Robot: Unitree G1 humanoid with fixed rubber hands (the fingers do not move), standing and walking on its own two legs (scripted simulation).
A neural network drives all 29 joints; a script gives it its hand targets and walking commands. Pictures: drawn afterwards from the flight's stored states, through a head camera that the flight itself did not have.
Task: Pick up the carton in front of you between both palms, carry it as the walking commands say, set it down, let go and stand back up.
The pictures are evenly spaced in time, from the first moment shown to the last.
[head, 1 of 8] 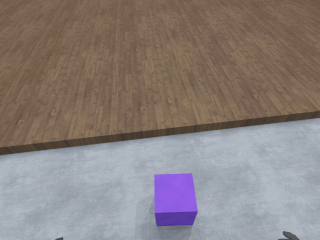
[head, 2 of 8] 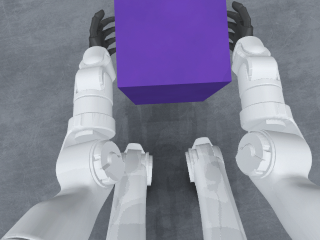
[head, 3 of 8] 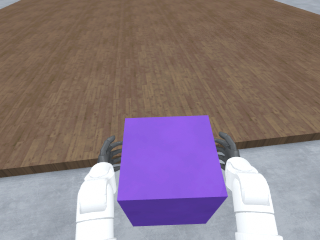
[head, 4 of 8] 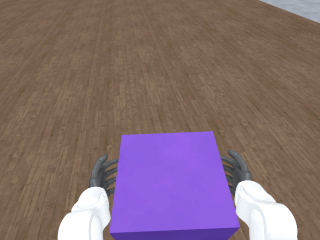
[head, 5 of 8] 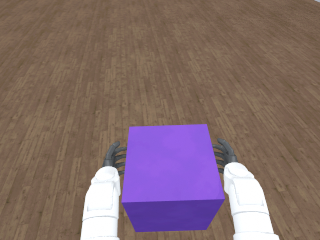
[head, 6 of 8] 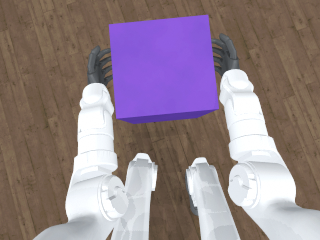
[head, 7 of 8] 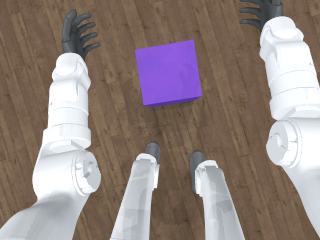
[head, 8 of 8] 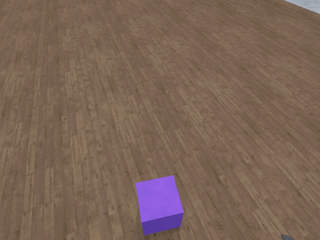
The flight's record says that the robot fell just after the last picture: no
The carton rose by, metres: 0.85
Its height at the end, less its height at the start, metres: +0.09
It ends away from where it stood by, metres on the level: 2.77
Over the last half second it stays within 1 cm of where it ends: yes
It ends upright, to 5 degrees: yes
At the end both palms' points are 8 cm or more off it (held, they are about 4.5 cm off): yes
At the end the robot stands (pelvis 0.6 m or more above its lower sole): yes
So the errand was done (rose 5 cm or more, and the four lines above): yes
